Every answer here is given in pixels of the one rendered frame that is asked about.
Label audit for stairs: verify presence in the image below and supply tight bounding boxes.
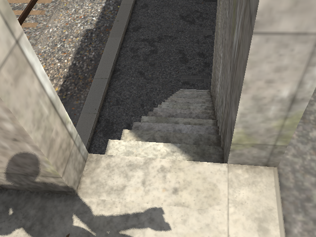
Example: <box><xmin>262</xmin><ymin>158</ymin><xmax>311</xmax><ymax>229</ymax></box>
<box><xmin>105</xmin><ymin>89</ymin><xmax>224</xmax><ymax>164</ymax></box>

